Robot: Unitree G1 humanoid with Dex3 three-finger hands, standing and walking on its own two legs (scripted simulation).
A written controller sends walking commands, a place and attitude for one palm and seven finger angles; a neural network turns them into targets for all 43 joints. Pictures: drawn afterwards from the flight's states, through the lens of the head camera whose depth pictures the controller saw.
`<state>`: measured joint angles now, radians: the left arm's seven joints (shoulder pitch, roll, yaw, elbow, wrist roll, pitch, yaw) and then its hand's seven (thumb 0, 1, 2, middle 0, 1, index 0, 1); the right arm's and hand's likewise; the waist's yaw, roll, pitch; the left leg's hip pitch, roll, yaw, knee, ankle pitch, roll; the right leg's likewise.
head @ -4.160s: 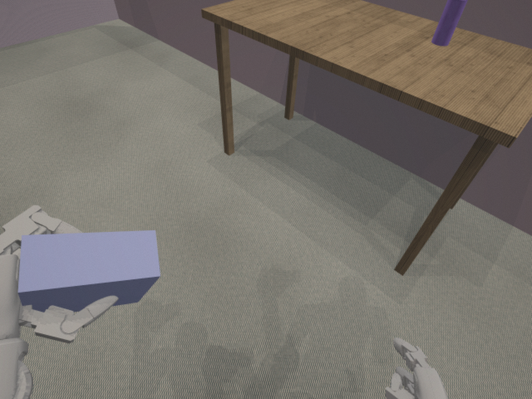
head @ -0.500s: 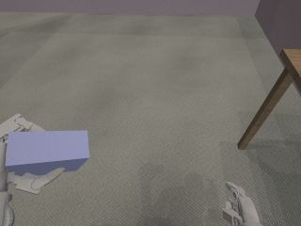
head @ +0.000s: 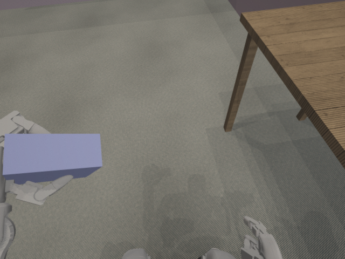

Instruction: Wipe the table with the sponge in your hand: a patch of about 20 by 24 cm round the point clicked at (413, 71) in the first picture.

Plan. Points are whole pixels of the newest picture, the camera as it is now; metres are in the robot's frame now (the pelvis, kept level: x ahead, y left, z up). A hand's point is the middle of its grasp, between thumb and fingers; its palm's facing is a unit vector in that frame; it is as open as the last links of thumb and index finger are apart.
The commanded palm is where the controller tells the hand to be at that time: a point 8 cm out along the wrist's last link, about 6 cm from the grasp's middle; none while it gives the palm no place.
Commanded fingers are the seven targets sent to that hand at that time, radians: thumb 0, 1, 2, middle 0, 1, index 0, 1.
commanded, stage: turn to face it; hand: left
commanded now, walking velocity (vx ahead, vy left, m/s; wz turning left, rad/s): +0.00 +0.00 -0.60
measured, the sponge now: (67, 159) +0.25 +0.20 +0.16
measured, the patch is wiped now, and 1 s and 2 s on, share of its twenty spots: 0.00 0.00 0.00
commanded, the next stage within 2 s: none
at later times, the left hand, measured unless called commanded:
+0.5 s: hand (87, 164) +0.23 +0.15 +0.19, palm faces +0.15 -0.89 -0.43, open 9.8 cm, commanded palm +0.19 +0.19 +0.20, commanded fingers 0.00 0.10 1.30 -1.20 -1.60 -1.20 -1.60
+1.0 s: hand (167, 184) +0.20 +0.02 +0.19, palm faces -0.18 -0.87 -0.47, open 9.8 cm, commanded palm +0.18 +0.09 +0.20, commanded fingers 0.00 0.10 1.30 -1.20 -1.60 -1.20 -1.60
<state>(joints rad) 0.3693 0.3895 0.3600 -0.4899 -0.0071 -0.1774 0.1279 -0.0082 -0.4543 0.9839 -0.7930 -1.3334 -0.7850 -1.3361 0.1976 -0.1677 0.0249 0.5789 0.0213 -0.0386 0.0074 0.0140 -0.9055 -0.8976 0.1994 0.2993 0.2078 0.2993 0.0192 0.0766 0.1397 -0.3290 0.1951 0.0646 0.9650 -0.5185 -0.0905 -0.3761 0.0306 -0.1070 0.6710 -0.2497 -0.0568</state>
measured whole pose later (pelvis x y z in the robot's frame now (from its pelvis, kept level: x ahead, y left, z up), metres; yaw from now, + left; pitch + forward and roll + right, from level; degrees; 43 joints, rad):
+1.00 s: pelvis -0.12 -0.04 +0.01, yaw -37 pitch +1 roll +1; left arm 0.50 0.42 0.40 -0.59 -0.04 -0.18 0.14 -0.01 -0.45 0.99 -0.79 -1.34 -0.78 -1.34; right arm 0.18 -0.27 -0.04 0.54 0.01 0.05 -0.03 0.01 -0.91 -0.90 0.19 0.30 0.20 0.30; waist 0.01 -0.05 0.06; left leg -0.27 0.04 0.07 0.54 -0.29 -0.03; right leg -0.43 0.10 0.09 0.56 -0.15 -0.05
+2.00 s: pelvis -0.28 -0.01 +0.01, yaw -74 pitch -1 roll +0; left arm 0.44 0.39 0.38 -0.54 -0.03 -0.18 0.13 -0.01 -0.45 0.99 -0.78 -1.34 -0.78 -1.35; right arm 0.15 -0.18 0.02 0.55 0.02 0.01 0.01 0.01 -0.91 -0.90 0.20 0.30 0.21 0.30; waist 0.00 0.05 0.15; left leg -0.44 0.13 0.04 1.08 -0.49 -0.09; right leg -0.37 0.03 -0.07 0.65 -0.26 -0.07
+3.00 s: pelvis -0.33 +0.08 +0.02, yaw -97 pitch +0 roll -1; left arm 0.52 0.40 0.38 -0.52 0.00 -0.21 0.15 -0.01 -0.45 0.99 -0.78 -1.34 -0.77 -1.35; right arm 0.25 -0.24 -0.04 0.59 0.01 -0.04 -0.07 0.01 -0.91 -0.90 0.19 0.30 0.20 0.30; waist -0.03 0.00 0.02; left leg -0.25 0.05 0.06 0.54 -0.29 0.01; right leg -0.36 0.02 -0.05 0.69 -0.41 0.00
